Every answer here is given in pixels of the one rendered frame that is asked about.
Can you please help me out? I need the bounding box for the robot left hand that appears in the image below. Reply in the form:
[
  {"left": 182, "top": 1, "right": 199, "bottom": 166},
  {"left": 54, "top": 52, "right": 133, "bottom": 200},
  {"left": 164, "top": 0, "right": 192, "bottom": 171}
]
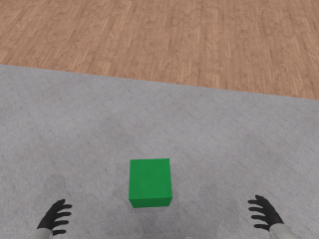
[{"left": 37, "top": 199, "right": 73, "bottom": 236}]

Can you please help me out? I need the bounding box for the left robot forearm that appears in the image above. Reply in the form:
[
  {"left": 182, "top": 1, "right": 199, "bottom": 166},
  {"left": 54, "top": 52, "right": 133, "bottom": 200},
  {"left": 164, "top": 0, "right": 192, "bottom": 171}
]
[{"left": 26, "top": 228, "right": 53, "bottom": 239}]

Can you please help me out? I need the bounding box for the right robot forearm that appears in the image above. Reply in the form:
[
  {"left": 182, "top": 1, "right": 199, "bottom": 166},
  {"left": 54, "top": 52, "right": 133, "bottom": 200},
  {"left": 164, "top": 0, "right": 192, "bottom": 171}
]
[{"left": 269, "top": 223, "right": 302, "bottom": 239}]

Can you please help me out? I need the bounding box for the robot right hand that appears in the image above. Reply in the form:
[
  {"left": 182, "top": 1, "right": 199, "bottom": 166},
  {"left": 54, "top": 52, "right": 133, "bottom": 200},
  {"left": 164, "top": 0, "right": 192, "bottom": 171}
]
[{"left": 247, "top": 194, "right": 284, "bottom": 231}]

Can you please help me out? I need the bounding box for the carton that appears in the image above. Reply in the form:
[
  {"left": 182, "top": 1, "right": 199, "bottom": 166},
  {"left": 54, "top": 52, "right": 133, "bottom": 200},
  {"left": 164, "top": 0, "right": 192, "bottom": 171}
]
[{"left": 129, "top": 158, "right": 172, "bottom": 208}]

